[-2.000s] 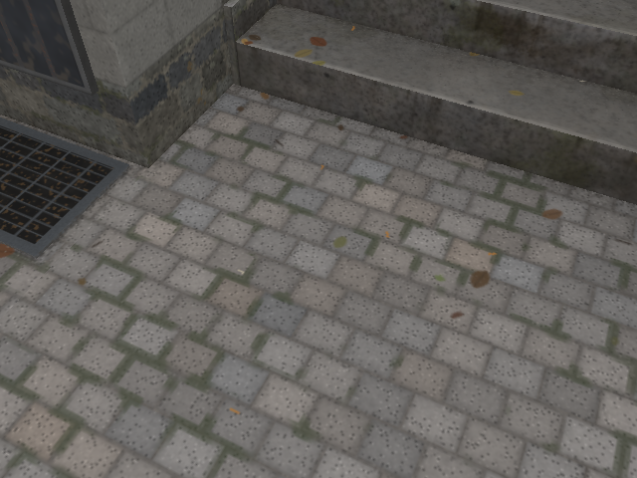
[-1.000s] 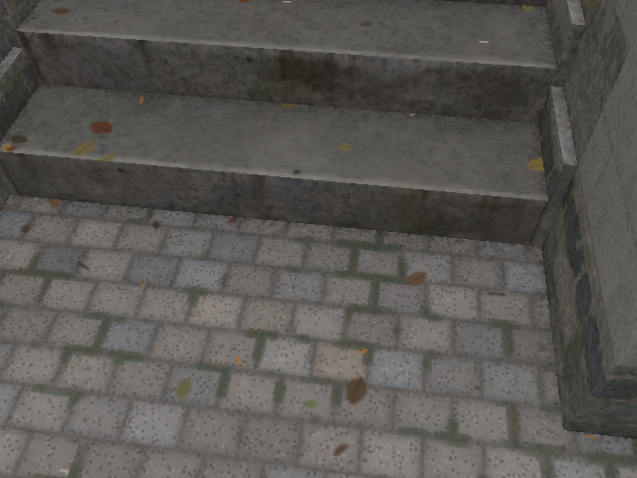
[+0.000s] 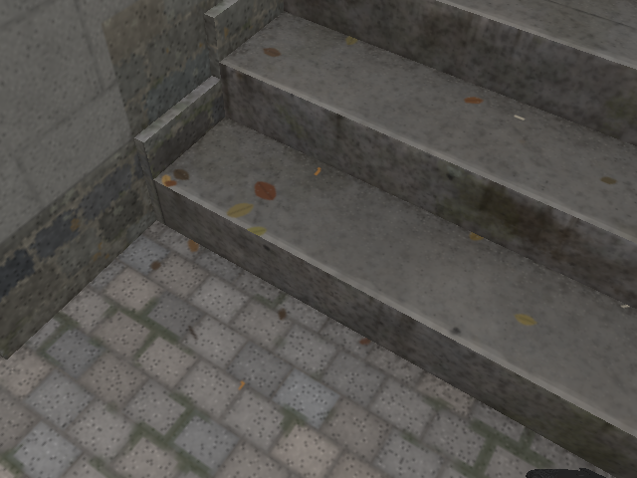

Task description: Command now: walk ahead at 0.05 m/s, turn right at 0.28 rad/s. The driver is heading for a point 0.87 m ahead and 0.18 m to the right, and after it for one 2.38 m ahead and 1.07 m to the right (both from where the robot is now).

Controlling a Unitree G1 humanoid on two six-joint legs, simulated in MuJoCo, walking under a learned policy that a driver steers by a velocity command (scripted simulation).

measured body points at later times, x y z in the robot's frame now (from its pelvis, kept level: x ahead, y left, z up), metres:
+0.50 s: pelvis +0.02 -0.06 +0.01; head +0.03 -0.10 +0.46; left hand +0.16 +0.19 -0.09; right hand +0.06 -0.36 -0.12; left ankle +0.06 +0.08 -0.66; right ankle -0.02 -0.13 -0.73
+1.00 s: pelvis +0.22 -0.06 +0.02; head +0.25 -0.04 +0.46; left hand +0.40 +0.16 -0.11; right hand +0.16 -0.32 -0.11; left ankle +0.19 +0.02 -0.73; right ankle +0.18 -0.20 -0.67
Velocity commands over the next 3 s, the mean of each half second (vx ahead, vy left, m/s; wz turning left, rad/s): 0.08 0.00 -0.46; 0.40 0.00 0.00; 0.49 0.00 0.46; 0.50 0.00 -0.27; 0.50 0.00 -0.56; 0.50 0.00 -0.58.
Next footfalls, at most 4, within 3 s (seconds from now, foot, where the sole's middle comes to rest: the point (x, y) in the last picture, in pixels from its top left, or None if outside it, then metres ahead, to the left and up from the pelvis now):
0.26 right None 0.02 -0.14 -0.77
0.78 left None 0.23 0.00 -0.77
1.26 right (430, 460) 0.50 -0.21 -0.77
1.70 left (327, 377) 0.68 0.01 -0.77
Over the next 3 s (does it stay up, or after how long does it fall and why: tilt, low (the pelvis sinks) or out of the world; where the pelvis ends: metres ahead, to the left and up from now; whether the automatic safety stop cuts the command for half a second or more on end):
stays up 1.16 -0.30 0.34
